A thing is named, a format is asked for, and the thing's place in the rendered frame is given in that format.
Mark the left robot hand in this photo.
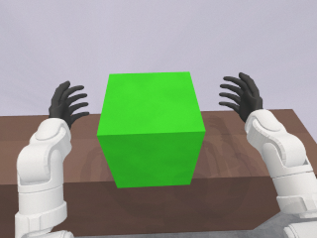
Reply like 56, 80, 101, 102
49, 81, 90, 130

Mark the pedestal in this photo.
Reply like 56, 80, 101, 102
0, 109, 317, 238

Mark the robot right upper arm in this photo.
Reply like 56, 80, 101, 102
283, 221, 317, 238

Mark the robot right forearm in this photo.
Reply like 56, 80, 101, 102
244, 109, 317, 219

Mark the robot left forearm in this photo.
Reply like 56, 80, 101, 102
15, 118, 72, 238

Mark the right robot hand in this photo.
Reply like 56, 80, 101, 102
218, 72, 264, 123

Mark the carton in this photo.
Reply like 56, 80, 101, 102
96, 71, 206, 188

